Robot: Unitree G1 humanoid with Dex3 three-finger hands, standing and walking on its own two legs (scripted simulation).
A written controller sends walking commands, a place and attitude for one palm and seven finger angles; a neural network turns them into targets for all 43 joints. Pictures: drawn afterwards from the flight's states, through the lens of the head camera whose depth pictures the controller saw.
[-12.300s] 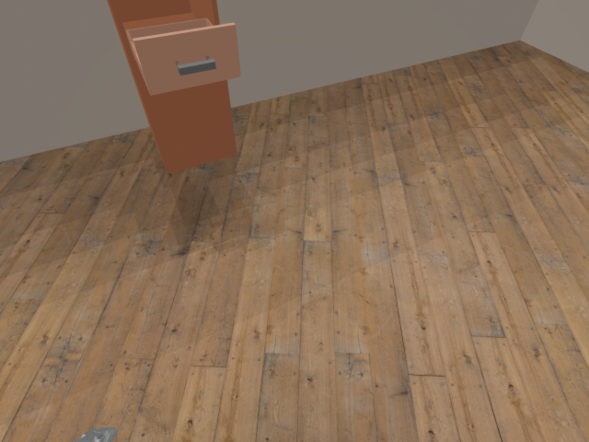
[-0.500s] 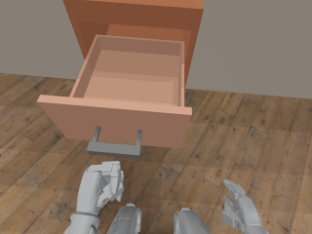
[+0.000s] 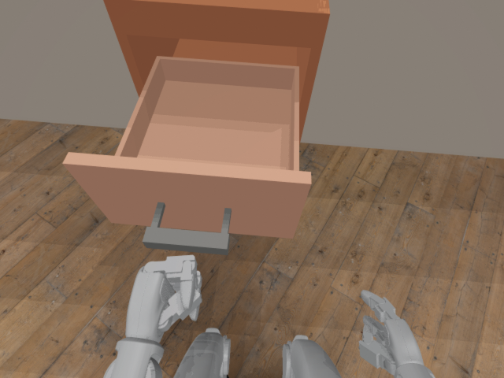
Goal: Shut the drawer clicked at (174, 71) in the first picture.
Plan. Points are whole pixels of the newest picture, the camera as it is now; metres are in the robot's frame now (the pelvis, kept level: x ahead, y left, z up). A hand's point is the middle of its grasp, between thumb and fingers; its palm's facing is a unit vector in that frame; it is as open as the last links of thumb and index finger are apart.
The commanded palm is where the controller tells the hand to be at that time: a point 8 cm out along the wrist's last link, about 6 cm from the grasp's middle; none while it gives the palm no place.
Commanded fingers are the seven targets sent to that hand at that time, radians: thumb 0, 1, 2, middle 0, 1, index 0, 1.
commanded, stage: push the drawer shut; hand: left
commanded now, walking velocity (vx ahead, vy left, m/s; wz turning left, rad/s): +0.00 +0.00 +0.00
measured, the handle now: (190, 226) +0.34 +0.11 +0.04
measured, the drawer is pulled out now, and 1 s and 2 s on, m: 0.30 0.22 0.09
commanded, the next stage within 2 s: none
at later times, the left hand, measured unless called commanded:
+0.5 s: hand (205, 270) +0.27 +0.08 +0.03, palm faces -0.11 -0.99 -0.02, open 2.8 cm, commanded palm +0.28 +0.13 +0.04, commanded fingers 0.00 0.90 0.90 -1.40 -1.60 -1.40 -1.60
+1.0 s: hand (212, 230) +0.33 +0.08 +0.03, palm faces -0.10 -0.99 -0.04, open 2.9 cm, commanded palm +0.34 +0.12 +0.04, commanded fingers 0.00 0.90 0.90 -1.40 -1.60 -1.40 -1.60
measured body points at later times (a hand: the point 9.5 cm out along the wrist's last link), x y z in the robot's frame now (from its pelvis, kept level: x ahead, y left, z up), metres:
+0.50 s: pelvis -0.01 +0.00 +0.00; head +0.09 +0.01 +0.44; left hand +0.27 +0.14 +0.03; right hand +0.17 -0.23 -0.10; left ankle +0.02 +0.10 -0.61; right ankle +0.01 -0.10 -0.61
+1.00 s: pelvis -0.02 +0.01 +0.00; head +0.08 +0.02 +0.44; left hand +0.33 +0.13 +0.03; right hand +0.12 -0.24 -0.10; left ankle +0.02 +0.10 -0.61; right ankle +0.01 -0.10 -0.61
